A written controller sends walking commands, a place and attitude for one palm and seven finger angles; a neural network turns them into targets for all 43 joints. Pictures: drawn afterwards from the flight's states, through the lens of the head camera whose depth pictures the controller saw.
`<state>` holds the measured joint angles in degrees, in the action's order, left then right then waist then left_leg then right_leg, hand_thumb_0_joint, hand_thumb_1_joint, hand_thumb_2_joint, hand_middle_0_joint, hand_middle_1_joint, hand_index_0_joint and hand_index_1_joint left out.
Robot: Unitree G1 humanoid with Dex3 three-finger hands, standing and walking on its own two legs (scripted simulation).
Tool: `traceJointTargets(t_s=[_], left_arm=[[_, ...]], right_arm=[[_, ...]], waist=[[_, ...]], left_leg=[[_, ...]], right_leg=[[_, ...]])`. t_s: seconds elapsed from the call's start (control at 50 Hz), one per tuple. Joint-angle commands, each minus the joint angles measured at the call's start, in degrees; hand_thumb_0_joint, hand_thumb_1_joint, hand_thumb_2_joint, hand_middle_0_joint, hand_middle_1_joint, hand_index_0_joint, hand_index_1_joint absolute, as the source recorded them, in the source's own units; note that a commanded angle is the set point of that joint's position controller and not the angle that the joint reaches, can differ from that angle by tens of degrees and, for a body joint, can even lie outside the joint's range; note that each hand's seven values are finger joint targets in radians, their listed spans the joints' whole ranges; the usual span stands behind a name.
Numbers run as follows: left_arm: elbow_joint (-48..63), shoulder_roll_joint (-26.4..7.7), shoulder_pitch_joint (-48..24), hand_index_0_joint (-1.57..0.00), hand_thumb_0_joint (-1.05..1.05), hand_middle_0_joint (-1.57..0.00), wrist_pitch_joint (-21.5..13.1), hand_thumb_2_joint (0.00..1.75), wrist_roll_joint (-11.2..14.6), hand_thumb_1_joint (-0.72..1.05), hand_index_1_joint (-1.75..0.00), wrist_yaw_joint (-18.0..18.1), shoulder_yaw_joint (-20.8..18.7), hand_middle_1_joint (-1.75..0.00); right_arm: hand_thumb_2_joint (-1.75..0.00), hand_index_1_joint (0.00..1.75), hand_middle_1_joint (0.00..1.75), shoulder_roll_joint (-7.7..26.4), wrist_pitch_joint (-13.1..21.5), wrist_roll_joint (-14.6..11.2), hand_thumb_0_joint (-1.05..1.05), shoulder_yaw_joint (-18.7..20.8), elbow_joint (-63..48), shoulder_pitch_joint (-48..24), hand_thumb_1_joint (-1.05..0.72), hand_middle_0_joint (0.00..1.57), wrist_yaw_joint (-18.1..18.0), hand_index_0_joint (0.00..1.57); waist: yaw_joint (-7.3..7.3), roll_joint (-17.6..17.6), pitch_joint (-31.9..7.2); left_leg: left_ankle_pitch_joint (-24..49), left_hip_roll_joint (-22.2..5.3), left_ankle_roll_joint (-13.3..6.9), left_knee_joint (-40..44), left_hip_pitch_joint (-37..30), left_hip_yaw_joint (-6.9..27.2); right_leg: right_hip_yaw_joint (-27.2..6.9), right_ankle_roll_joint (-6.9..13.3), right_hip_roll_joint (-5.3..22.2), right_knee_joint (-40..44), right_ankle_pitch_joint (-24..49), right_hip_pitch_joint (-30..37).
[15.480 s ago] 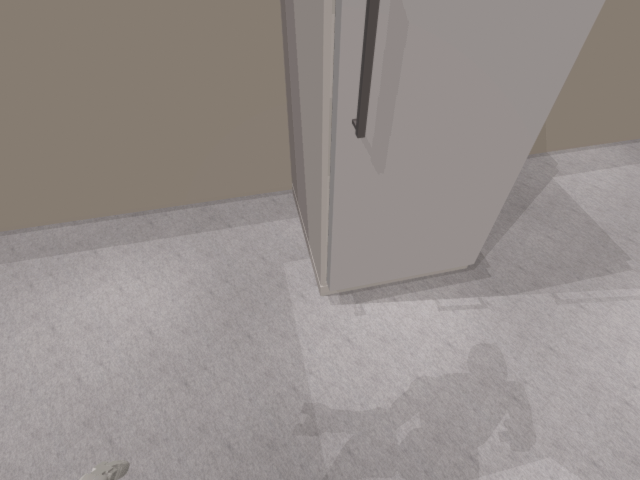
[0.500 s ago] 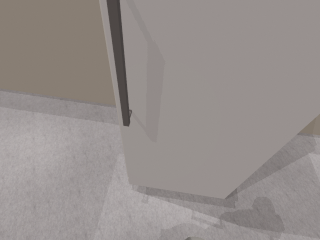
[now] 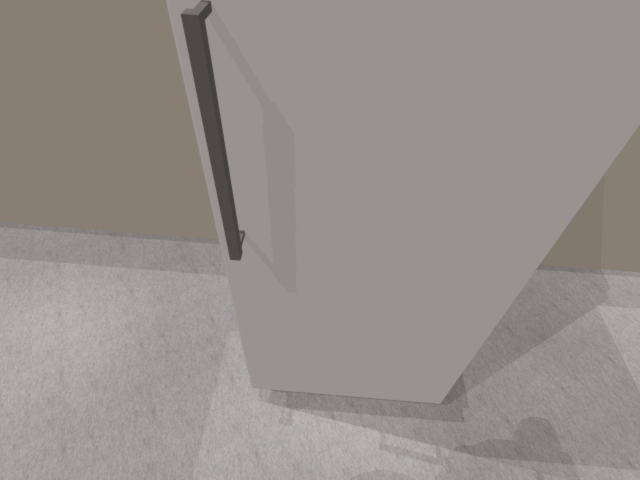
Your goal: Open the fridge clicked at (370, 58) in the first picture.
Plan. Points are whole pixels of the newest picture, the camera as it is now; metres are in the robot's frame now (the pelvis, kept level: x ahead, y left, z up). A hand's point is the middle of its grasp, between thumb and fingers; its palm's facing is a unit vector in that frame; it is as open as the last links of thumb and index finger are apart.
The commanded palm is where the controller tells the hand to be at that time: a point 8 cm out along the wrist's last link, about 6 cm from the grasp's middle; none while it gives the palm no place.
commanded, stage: come to a stop and stand still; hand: left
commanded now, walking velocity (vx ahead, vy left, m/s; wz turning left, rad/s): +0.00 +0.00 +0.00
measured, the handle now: (223, 157) +0.47 +0.16 +0.17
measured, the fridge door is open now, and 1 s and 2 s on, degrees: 0 0 0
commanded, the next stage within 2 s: none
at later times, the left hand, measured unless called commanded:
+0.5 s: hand out of the picture +0.01 +0.20 -0.19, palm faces +0.06 -0.98 -0.21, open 7.4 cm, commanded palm none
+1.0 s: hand out of the picture -0.06 +0.23 -0.18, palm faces +0.03 -0.97 -0.23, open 7.4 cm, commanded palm none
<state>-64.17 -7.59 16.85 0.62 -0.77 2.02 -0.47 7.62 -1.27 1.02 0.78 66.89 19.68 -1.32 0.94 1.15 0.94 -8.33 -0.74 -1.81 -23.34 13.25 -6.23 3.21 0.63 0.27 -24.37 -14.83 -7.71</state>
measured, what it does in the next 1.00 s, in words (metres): shifts its weight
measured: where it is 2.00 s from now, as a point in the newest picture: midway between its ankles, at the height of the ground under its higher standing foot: outside the picture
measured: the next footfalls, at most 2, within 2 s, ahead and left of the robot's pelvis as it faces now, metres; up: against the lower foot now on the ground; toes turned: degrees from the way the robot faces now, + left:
left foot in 1.76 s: -0.06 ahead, +0.17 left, +0.00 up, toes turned +1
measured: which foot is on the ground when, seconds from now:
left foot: down 0.00-1.00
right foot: down 0.00-1.00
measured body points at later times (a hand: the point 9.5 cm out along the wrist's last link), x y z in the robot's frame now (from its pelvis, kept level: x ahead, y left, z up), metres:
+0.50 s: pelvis +0.00 +0.02 -0.01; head -0.02 +0.03 +0.44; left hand +0.01 +0.25 -0.17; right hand +0.03 -0.22 -0.16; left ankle +0.05 +0.10 -0.74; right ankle -0.02 -0.11 -0.74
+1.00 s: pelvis -0.04 +0.04 -0.01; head -0.05 +0.05 +0.44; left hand -0.06 +0.29 -0.16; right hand +0.00 -0.21 -0.15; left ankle +0.05 +0.10 -0.74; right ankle -0.02 -0.11 -0.74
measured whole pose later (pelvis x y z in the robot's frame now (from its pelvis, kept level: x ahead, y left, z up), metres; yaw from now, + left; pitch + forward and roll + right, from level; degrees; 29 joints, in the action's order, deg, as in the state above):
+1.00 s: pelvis -0.04 +0.04 -0.01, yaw +1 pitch -3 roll -2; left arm -57.1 -12.2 22.7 0.4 -1.9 2.1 -0.4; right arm 11.5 -1.4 0.9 1.5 58.3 16.1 0.0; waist -0.3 0.0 0.8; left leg -7.1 1.1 -4.9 -26.1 17.2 -6.6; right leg 3.0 -1.6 2.4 -26.9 -13.0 -11.2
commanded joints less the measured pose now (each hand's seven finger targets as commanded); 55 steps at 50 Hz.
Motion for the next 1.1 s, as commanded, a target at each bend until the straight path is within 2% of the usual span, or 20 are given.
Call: traceJointTargets(t_s=[0.0, 0.18, 0.2, 0.22, 0.24, 0.26, 0.3, 0.36, 0.38, 0.4, 0.48, 0.5, 0.58, 0.62, 0.68, 0.8, 0.84, 0.94, 1.04, 1.08], left_arm=[[1.2, -5.1, 4.3, -0.2, 0.0, -0.2, -0.7, 0.9, 0.1, 0.9, -0.3, 0.2, -1.0, -0.3], [0.5, -2.9, 6.5, -0.2, 0.0, -0.2, -1.0, 0.9, 0.0, 0.9, -0.3, 0.4, -0.9, -0.3], [5.5, -12.8, 3.7, -0.2, 0.0, -0.2, -3.0, 0.9, -0.9, 0.9, -0.3, 0.4, 0.1, -0.3], [5.5, -10.0, 3.8, -0.2, 0.0, -0.2, -2.8, 0.9, -0.6, 0.9, -0.3, 0.7, -1.7, -0.3], [5.3, -6.8, 5.3, -0.2, 0.0, -0.2, -2.9, 0.9, -0.3, 0.9, -0.3, 0.8, -0.7, -0.3], [5.4, -5.2, 6.2, -0.2, 0.0, -0.2, -2.5, 0.9, -0.4, 0.9, -0.3, 0.9, -0.6, -0.3], [6.4, -5.1, 6.3, -0.2, 0.0, -0.2, -2.3, 0.9, -0.7, 0.9, -0.3, 1.1, -0.4, -0.3], [8.0, -6.2, 5.8, -0.2, 0.0, -0.2, -2.0, 0.9, -0.7, 0.9, -0.3, 1.3, -0.9, -0.3], [8.6, -6.5, 5.9, -0.2, 0.0, -0.2, -1.9, 0.9, -0.8, 0.9, -0.3, 1.3, -1.1, -0.3], [8.8, -6.6, 6.9, -0.2, 0.0, -0.2, -2.0, 0.9, -0.9, 0.9, -0.3, 1.3, -0.9, -0.3], [10.3, -8.2, 6.6, -0.2, 0.0, -0.2, -1.6, 0.9, -0.8, 0.9, -0.3, 1.2, -1.4, -0.3], [10.5, -8.0, 7.1, -0.2, 0.0, -0.2, -1.6, 0.9, -0.9, 0.9, -0.3, 1.1, -1.2, -0.3], [11.3, -9.3, 6.4, -0.2, 0.0, -0.2, -1.1, 0.9, -1.0, 0.9, -0.3, 0.8, -1.2, -0.3], [11.7, -9.8, 6.6, -0.2, 0.0, -0.2, -1.2, 0.9, -1.1, 0.9, -0.3, 0.6, -1.2, -0.3], [12.0, -10.6, 6.4, -0.2, 0.0, -0.2, -1.1, 0.9, -1.1, 0.9, -0.3, 0.4, -1.3, -0.3], [11.2, -10.9, 7.9, -0.2, 0.0, -0.2, -1.1, 0.9, -1.2, 0.9, -0.3, 0.3, -1.2, -0.3], [10.5, -10.7, 8.4, -0.2, 0.0, -0.2, -1.1, 0.9, -1.2, 0.9, -0.3, 0.2, -1.2, -0.3], [9.1, -10.6, 9.6, -0.2, 0.0, -0.2, -1.1, 0.9, -1.1, 0.9, -0.3, 0.3, -1.1, -0.3], [7.6, -10.0, 10.9, -0.2, 0.0, -0.2, -1.1, 0.9, -1.2, 0.9, -0.3, 0.4, -1.1, -0.3], [6.6, -9.6, 11.9, -0.2, 0.0, -0.2, -1.0, 0.9, -1.2, 0.9, -0.3, 0.4, -1.1, -0.3]], right_arm=[[-0.9, 0.3, 0.3, 3.5, 1.4, -0.1, 0.0, 0.5, -1.6, 2.5, -0.9, 0.2, -0.4, 0.2], [-0.9, 0.3, 0.3, 2.5, 1.8, -0.2, 0.0, 0.9, -1.2, 4.5, -0.9, 0.2, -0.7, 0.2], [-0.9, 0.3, 0.3, 9.7, 2.8, 0.6, 0.0, 0.9, -8.6, 0.9, -0.9, 0.2, 0.2, 0.2], [-0.9, 0.3, 0.3, 8.3, 4.0, 0.5, 0.0, 2.5, -8.9, 1.2, -0.9, 0.2, -0.4, 0.2], [-0.9, 0.3, 0.3, 6.3, 4.0, 0.3, 0.0, 1.8, -9.1, 2.2, -0.9, 0.2, -0.6, 0.2], [-0.9, 0.3, 0.3, 5.0, 3.4, 0.3, 0.0, 1.9, -9.7, 2.7, -0.9, 0.2, -0.7, 0.2], [-0.9, 0.3, 0.3, 5.0, 2.8, 0.5, 0.0, 1.7, -10.9, 2.7, -0.9, 0.2, -0.5, 0.2], [-0.9, 0.3, 0.3, 5.2, 2.4, 0.2, 0.0, 1.9, -11.9, 2.6, -0.9, 0.2, -0.3, 0.2], [-0.9, 0.3, 0.3, 5.8, 2.5, 0.2, 0.0, 2.0, -12.1, 2.6, -0.9, 0.2, -0.3, 0.2], [-0.9, 0.3, 0.3, 5.9, 2.7, 0.1, 0.0, 1.7, -12.0, 2.0, -0.9, 0.2, -0.2, 0.2], [-0.9, 0.3, 0.3, 9.1, 2.7, 0.0, 0.0, 2.3, -13.4, -0.2, -0.9, 0.2, -0.3, 0.2], [-0.9, 0.3, 0.3, 9.0, 2.9, 0.0, 0.0, 2.0, -13.5, -0.7, -0.9, 0.2, -0.2, 0.2], [-0.9, 0.3, 0.3, 10.8, 2.3, 0.0, 0.0, 2.3, -14.7, -3.2, -0.9, 0.2, 0.1, 0.2], [-0.9, 0.3, 0.3, 11.0, 2.2, 0.0, 0.0, 2.2, -15.1, -3.8, -0.9, 0.2, 0.3, 0.2], [-0.9, 0.3, 0.3, 11.9, 2.0, 0.1, 0.0, 2.4, -15.2, -4.4, -0.9, 0.2, 0.6, 0.2], [-0.9, 0.3, 0.3, 12.7, 1.9, -0.1, 0.0, 2.4, -14.4, -4.4, -0.9, 0.2, 0.8, 0.2], [-0.9, 0.3, 0.3, 12.5, 1.8, -0.2, 0.0, 2.5, -13.9, -4.5, -0.9, 0.2, 0.8, 0.2], [-0.9, 0.3, 0.3, 11.7, 1.5, -0.3, 0.0, 2.5, -12.1, -3.6, -0.9, 0.2, 0.9, 0.2], [-0.9, 0.3, 0.3, 11.3, 1.4, -0.4, 0.0, 2.5, -10.4, -2.4, -0.9, 0.2, 0.8, 0.2], [-0.9, 0.3, 0.3, 11.5, 1.3, -0.4, 0.0, 2.6, -9.8, -2.4, -0.9, 0.2, 0.7, 0.2]], waist=[[-0.82, -2.1, 5.8], [-0.61, -1.4, 4.3], [0.4, -5.5, 9.1], [0.07, -6.8, -1.3], [-0.09, -6.0, -7.1], [0.07, -2.9, -6.4], [-0.06, 0.9, -1.1], [0.49, 0.6, 3.7], [0.42, -1.6, 3.5], [-0.34, -0.9, 2.2], [-0.49, -2.0, 2.8], [-0.99, -2.9, 1.4], [-0.77, -2.7, 4.7], [-0.94, -1.2, 4.3], [-0.75, -3.0, 3.7], [-1.27, -3.6, 2.1], [-1.3, -2.1, 2.8], [-1.05, -1.3, 3.4], [-1.07, -1.9, 3.6], [-1.16, -3.6, 4.1]], left_leg=[[-8.1, -5.3, 1.3, 6.0, 0.5, 7.6], [-8.9, -6.0, 0.9, 6.7, 0.3, 8.8], [0.2, -2.5, 1.0, 2.9, 2.2, 9.0], [-2.4, -5.6, 0.1, 0.1, 0.8, 10.3], [-1.6, -5.8, -0.5, -1.7, -0.5, 10.9], [-3.7, -5.5, -0.5, -2.6, 0.6, 10.3], [-5.0, -4.9, -0.8, -3.8, 4.2, 9.6], [-4.5, -4.4, -0.5, -4.0, 4.9, 8.5], [-2.8, -4.9, -0.7, -3.3, 4.5, 8.9], [0.8, -5.4, -1.2, -3.6, 3.6, 9.1], [1.2, -6.3, -1.6, -1.4, 3.0, 9.7], [4.3, -6.4, -1.8, -1.5, 2.2, 9.7], [-9.5, -6.3, -1.3, 2.7, 4.4, 10.8], [-10.9, -6.0, -1.3, 2.9, 4.5, 10.5], [-15.0, -6.3, -1.0, 5.1, 3.9, 11.3], [-17.5, -7.0, -1.0, 8.2, 4.3, 12.7], [-18.0, -6.7, -0.7, 8.4, 4.8, 12.5], [-18.1, -5.8, -0.1, 8.0, 4.3, 11.6], [-19.0, -6.1, 0.1, 9.3, 4.4, 12.1], [-20.9, -6.3, 0.3, 10.5, 4.5, 12.4]], right_leg=[[-6.0, 0.8, 6.8, 8.5, -6.6, -7.8], [-5.3, 0.7, 5.8, 6.2, -3.4, -7.6], [-4.3, 2.0, 5.1, 5.4, 2.5, -6.9], [-4.1, 2.5, 6.4, 0.2, -0.9, -4.8], [-4.0, 2.6, 6.2, -0.1, 1.9, -2.4], [-4.0, 2.6, 6.3, 0.0, 1.0, -3.9], [-5.5, 2.8, 6.4, 1.1, -0.7, -6.5], [-6.2, 3.0, 6.5, 0.5, -1.6, -10.8], [-5.6, 2.9, 5.6, -0.8, 0.1, -10.5], [-5.1, 2.5, 5.3, -1.4, 3.4, -8.8], [-4.3, 1.8, 4.5, -2.6, 3.5, -8.7], [-4.0, 1.7, 4.4, -2.6, 5.0, -7.1], [-4.4, 1.5, 4.5, -0.6, -1.0, -9.2], [-4.9, 1.5, 4.9, 0.6, -1.3, -8.6], [-4.6, 1.3, 4.7, 1.1, -3.6, -9.4], [-3.4, 1.0, 4.4, 1.1, -3.1, -6.8], [-3.7, 1.0, 4.7, 1.9, -4.1, -7.2], [-4.6, 1.3, 5.3, 4.0, -7.2, -8.5], [-4.5, 1.2, 5.1, 3.9, -7.4, -8.7], [-3.8, 1.0, 4.6, 3.3, -8.3, -9.2]])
